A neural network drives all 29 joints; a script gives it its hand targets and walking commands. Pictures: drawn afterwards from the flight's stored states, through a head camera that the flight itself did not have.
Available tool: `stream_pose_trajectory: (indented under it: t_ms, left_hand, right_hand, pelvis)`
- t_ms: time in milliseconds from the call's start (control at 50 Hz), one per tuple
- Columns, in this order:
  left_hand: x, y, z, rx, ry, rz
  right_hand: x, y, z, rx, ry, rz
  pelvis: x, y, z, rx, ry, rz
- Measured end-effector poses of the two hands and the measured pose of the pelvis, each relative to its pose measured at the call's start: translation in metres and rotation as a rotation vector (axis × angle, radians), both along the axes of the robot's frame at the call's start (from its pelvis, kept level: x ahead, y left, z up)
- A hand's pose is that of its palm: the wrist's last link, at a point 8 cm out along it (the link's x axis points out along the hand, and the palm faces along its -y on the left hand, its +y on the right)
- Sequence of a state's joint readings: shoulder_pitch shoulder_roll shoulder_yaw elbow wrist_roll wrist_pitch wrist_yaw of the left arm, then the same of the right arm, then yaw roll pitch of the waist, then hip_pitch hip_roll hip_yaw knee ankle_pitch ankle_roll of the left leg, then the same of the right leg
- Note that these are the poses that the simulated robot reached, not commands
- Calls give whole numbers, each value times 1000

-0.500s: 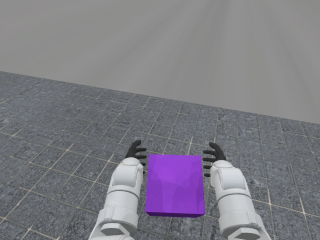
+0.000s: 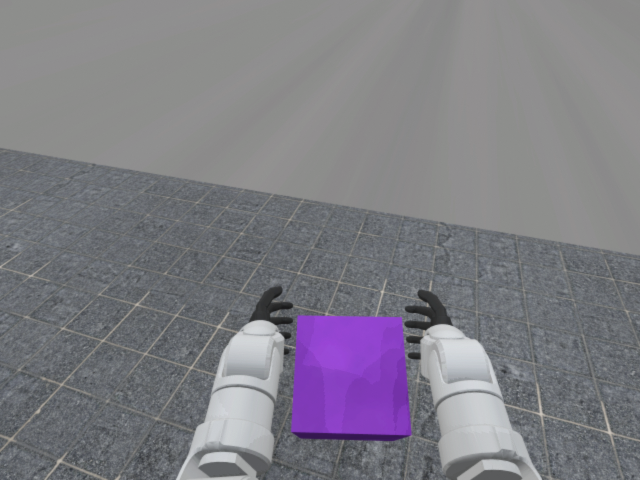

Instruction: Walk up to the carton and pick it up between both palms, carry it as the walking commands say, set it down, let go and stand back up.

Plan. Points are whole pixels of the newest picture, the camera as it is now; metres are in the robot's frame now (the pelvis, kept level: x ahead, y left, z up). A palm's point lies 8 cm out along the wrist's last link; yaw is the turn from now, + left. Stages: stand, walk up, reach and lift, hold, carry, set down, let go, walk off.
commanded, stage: hold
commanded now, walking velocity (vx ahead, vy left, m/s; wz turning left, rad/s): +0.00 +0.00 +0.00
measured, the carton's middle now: (347, 381) +0.32 +0.00 -0.06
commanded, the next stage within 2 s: carry in 1.00 s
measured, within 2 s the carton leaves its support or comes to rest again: neither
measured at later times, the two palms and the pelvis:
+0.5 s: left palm (259, 339) +0.30 +0.12 +0.06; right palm (440, 344) +0.30 -0.12 +0.06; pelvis +0.00 +0.00 +0.00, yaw +0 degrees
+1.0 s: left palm (259, 339) +0.30 +0.12 +0.06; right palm (439, 343) +0.30 -0.12 +0.06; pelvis +0.00 +0.00 +0.00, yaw +0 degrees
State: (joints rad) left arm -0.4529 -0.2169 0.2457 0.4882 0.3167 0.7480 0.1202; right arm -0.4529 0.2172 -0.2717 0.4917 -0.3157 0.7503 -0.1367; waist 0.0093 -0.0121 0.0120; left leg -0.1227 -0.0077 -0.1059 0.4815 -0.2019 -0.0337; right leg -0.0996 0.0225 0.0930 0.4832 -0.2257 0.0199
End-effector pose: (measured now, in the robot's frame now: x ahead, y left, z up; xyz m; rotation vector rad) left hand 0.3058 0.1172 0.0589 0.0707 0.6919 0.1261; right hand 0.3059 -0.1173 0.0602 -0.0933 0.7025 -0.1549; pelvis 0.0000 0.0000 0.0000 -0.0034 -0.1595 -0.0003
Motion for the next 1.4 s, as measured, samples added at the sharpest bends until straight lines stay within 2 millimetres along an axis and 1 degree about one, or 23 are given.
stream_pose_trajectory:
  t_ms: [320,980,1020,1120,1240,1300,1400]
  left_hand:
    - [-3,1,0,1,4,-6]
    - [-4,2,-1,4,12,-15]
    - [-3,2,-1,21,6,-21]
    - [5,4,-2,34,-5,-20]
    - [14,10,-1,30,2,14]
    - [14,11,1,30,14,34]
    - [10,11,5,21,55,27]
  right_hand:
    - [-3,1,0,0,4,6]
    - [-3,1,-1,1,8,19]
    - [-1,1,-1,-4,1,19]
    - [5,6,-1,4,-18,-26]
    - [8,18,4,-6,-20,-96]
    - [6,21,4,2,-11,-118]
    - [-4,20,0,43,28,-154]
  pelvis:
    - [-1,1,0,0,-2,-1]
    - [2,1,1,-1,5,2]
    - [2,2,0,0,42,-5]
    - [0,11,-5,5,133,-21]
    - [-2,30,-11,40,192,-47]
    - [-3,35,-15,40,205,-80]
    - [-7,42,-20,27,224,-77]
